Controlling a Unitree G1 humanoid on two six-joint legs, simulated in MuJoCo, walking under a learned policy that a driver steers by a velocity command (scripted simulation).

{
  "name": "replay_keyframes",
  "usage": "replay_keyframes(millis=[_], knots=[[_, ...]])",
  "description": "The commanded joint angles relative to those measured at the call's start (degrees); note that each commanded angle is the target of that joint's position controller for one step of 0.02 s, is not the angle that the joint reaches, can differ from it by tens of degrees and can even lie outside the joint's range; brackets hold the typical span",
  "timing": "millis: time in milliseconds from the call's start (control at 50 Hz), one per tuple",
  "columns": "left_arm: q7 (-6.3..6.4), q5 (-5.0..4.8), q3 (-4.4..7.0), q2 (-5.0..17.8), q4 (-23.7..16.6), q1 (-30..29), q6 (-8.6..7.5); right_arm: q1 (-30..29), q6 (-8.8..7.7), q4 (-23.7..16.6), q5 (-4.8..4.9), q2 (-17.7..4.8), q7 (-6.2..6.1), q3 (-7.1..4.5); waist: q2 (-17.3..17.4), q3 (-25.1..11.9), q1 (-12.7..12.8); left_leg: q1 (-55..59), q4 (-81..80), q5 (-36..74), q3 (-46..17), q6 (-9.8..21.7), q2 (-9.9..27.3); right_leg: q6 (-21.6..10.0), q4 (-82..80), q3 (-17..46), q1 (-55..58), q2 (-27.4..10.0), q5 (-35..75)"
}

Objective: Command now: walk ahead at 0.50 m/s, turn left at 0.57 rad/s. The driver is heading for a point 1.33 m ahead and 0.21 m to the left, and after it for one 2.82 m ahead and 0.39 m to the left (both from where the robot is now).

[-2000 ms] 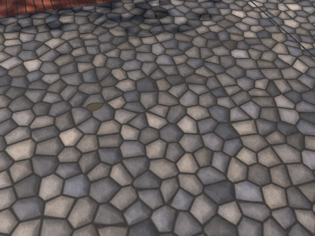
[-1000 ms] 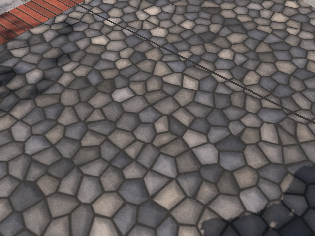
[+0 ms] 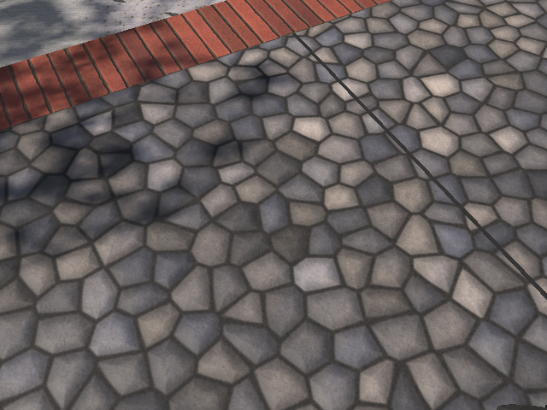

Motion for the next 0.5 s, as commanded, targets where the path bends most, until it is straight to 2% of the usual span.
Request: replay_keyframes(millis=[20,40,60,100,140,220,260,300,360,380,400,420,440,460,480,500], knots=[[-0.38,-0.95,0.62,7.2,-8.6,-6.3,-4.36,12.9,-1.56,-0.9,-0.27,-9.6,-0.51,-2.96,1.3,-12.1,-6.6,37.8,-20.8,-2.3,-34.3,12.9,17.3,-2.6,13.2,8.6,-35.8,-0.7,5.9],[0.04,0.62,0.92,7.4,-7.9,-5.9,-4.26,9.0,-1.54,-1.7,-0.40,-7.7,-0.71,-2.36,0.1,-9.0,-4.1,29.8,-21.2,4.1,-28.7,11.5,15.0,-2.2,8.2,8.6,-31.6,-2.4,8.6],[0.02,1.11,1.26,7.8,-7.6,-4.5,-3.61,6.8,-1.60,-2.8,-1.19,-6.5,-1.00,-1.87,1.5,-8.2,-2.1,24.6,-22.3,8.7,-25.9,11.2,13.7,-1.8,5.8,9.1,-27.3,-3.5,10.6],[-0.06,1.60,1.22,6.6,-7.6,-3.7,-2.29,6.0,-1.83,-3.1,-1.15,-6.8,-1.43,-1.94,1.5,-7.4,-0.7,19.2,-24.1,14.1,-23.0,11.6,12.4,-0.2,1.5,8.1,-24.3,-3.1,12.2],[0.09,1.98,0.69,5.0,-8.6,-6.2,-1.55,7.3,-1.97,-2.5,-0.84,-8.2,-2.18,-2.34,1.1,-5.8,-1.0,15.7,-24.9,16.7,-19.5,11.4,10.9,1.5,-4.9,7.1,-24.2,-2.2,16.8],[-0.53,1.62,-0.50,2.7,-10.8,-15.0,-1.79,10.5,-1.47,-1.2,-0.23,-9.1,-3.18,-2.72,3.1,-3.8,-4.5,12.6,-24.1,10.1,-15.9,7.6,7.1,2.3,-23.0,6.5,-20.0,1.3,32.2],[-1.05,0.94,-0.51,3.2,-11.8,-18.2,-2.13,12.7,-1.23,-0.3,-0.03,-9.5,-3.27,-2.89,3.8,-3.5,-5.8,12.9,-23.4,6.9,-17.7,6.8,7.7,2.2,-27.4,6.7,-17.7,2.8,35.1],[-1.48,0.57,-0.08,4.6,-12.5,-19.3,-2.54,14.1,-0.96,0.4,0.28,-9.0,-3.35,-2.84,4.3,-3.4,-6.0,16.0,-20.6,4.7,-20.8,6.2,8.9,1.4,-30.5,8.1,-17.2,3.1,33.8],[-1.82,0.39,0.89,6.6,-12.3,-17.0,-3.29,13.9,-0.43,0.5,0.09,-8.7,-3.64,-2.93,6.5,-3.9,-4.1,19.8,-15.4,4.9,-25.6,5.0,10.5,-0.8,-32.8,8.6,-13.8,3.5,26.7],[-1.68,0.42,1.38,7.1,-11.4,-13.4,-3.56,13.1,-0.22,0.2,0.06,-7.9,-3.62,-2.72,7.1,-4.9,-2.0,19.5,-12.7,6.3,-25.8,4.0,9.4,-1.9,-34.8,7.6,-9.0,3.8,26.0],[-1.30,1.00,2.27,8.7,-10.2,-7.8,-3.85,12.8,-0.27,-0.3,-0.19,-5.8,-3.49,-1.96,6.3,-8.7,0.7,17.6,-5.8,8.3,-23.9,2.2,6.5,-3.9,-35.5,8.4,0.5,1.9,25.7],[-0.79,1.85,3.09,11.9,-9.5,0.8,-3.91,13.4,-0.40,-1.4,-1.13,-2.4,-3.34,-0.62,-0.4,-16.9,3.9,10.5,10.5,-0.1,-18.8,-0.2,2.6,-7.4,-34.7,18.0,15.2,-8.0,22.2],[-1.15,2.40,4.09,16.2,-7.2,5.3,-3.13,22.0,-1.05,-2.9,0.72,0.5,-3.32,0.33,-20.3,-22.6,-0.2,-9.9,28.8,-23.4,-12.0,-4.0,-4.5,-17.3,-40.9,46.2,31.2,-20.0,8.8],[-1.57,0.86,3.02,10.7,-7.5,4.5,-2.97,21.6,-1.14,-0.8,1.40,-5.5,-3.60,-0.58,-14.1,-18.7,1.4,-16.8,36.1,-21.3,-14.0,-4.8,-0.2,-17.0,-44.1,50.7,29.1,-19.9,-4.6],[-1.42,0.72,1.98,7.0,-7.8,2.3,-2.64,15.3,-0.93,-1.1,0.88,-8.2,-3.56,-1.32,-8.8,-11.6,3.0,-18.0,37.3,-15.8,-13.0,-4.9,1.6,-14.4,-44.7,41.1,22.6,-16.9,-2.8],[-1.44,1.35,1.39,5.9,-8.0,-0.4,-2.25,11.6,-0.81,-1.8,0.05,-7.7,-3.66,-1.25,-5.0,-7.9,2.2,-16.1,36.0,-12.0,-11.2,-5.0,3.3,-13.0,-45.1,33.7,15.8,-14.2,4.8]])
Velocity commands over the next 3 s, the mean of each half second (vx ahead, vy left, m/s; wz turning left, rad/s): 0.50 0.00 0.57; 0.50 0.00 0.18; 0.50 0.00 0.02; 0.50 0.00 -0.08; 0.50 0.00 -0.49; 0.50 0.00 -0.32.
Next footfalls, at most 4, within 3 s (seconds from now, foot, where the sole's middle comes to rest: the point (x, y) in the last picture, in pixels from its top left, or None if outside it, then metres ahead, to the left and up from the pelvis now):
0.42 right None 0.43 -0.10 -0.75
0.90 left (200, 337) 0.59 0.23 -0.75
1.42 right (255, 218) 0.96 0.11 -0.75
1.96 left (153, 165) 1.15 0.44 -0.75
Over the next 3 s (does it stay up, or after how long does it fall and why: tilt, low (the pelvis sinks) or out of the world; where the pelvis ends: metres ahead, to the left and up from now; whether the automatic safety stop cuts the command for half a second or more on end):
stays up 1.65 0.30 0.00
